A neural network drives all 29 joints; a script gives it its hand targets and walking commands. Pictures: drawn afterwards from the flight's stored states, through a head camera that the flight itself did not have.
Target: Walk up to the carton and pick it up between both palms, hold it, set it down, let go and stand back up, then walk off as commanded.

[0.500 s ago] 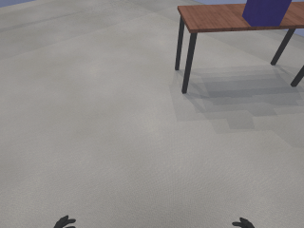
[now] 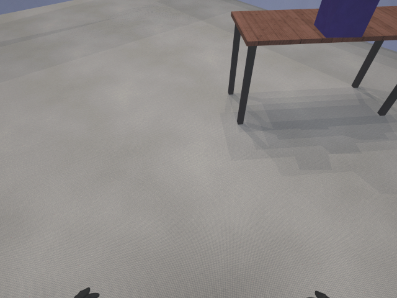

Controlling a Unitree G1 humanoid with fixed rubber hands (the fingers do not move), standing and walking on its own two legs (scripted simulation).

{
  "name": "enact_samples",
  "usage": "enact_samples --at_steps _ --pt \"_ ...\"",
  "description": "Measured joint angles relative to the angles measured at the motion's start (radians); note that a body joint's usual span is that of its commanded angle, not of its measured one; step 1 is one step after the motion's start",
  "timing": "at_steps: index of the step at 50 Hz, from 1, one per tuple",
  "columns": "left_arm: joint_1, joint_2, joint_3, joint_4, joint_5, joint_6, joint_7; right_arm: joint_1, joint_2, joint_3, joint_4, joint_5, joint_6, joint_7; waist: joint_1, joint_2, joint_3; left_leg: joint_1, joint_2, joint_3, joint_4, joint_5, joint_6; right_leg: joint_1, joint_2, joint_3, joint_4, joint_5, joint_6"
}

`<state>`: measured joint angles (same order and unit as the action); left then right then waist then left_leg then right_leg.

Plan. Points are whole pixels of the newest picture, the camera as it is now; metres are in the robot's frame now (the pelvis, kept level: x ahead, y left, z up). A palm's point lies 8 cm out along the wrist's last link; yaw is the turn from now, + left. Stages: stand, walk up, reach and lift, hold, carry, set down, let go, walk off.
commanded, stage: stand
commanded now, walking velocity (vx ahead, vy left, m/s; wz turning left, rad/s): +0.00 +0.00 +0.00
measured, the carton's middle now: (345, 7) +1.57 -0.86 +0.02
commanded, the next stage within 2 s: none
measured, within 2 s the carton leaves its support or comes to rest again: neither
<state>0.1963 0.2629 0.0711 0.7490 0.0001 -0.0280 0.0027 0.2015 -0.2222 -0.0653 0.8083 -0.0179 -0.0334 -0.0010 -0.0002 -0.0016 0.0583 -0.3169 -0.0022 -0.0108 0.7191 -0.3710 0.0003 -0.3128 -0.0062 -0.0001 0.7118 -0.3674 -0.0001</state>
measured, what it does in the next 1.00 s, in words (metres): stands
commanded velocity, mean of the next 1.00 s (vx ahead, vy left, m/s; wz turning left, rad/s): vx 0.00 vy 0.00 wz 0.00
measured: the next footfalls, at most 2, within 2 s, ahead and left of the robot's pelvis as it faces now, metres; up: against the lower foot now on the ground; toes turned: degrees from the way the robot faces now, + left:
none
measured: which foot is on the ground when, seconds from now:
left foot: down 0.00-1.00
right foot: down 0.00-1.00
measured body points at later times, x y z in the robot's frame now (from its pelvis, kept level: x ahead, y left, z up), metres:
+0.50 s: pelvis +0.00 +0.00 +0.00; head +0.01 +0.01 +0.45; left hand +0.12 +0.28 -0.11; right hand +0.10 -0.26 -0.12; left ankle +0.01 +0.12 -0.72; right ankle +0.01 -0.12 -0.72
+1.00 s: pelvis -0.01 +0.00 +0.00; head +0.00 +0.01 +0.45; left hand +0.10 +0.28 -0.12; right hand +0.08 -0.26 -0.12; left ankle +0.01 +0.12 -0.72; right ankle +0.01 -0.12 -0.72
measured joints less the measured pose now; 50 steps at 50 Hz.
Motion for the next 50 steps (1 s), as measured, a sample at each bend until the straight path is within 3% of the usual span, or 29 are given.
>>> enact_samples --at_steps 50 --pt "0.000 0.009 -0.008 0.097 0.000 0.000 0.005 -0.005 -0.002 0.000 0.086 0.000 0.003 0.000 0.000 -0.003 0.001 0.000 0.001 0.000 -0.024 0.030 0.003 0.005 0.001 0.000 -0.036 0.038 0.000"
